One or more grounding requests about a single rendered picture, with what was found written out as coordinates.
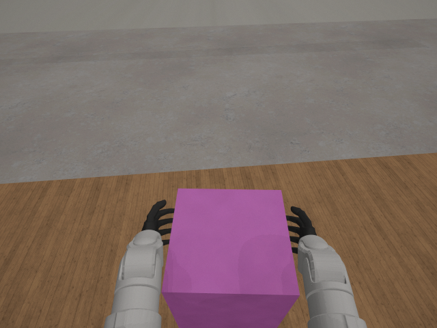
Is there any carton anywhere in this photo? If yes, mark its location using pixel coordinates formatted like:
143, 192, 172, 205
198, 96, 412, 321
161, 189, 300, 328

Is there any robot right hand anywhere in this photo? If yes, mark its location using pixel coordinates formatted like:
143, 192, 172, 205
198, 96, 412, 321
286, 206, 317, 254

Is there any robot left forearm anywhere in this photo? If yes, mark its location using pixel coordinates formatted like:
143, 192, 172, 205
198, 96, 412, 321
104, 230, 164, 328

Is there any robot left hand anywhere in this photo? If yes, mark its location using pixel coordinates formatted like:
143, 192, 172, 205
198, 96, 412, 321
142, 200, 175, 246

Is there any robot right forearm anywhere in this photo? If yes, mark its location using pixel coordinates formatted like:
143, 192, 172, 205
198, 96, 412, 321
298, 235, 367, 328

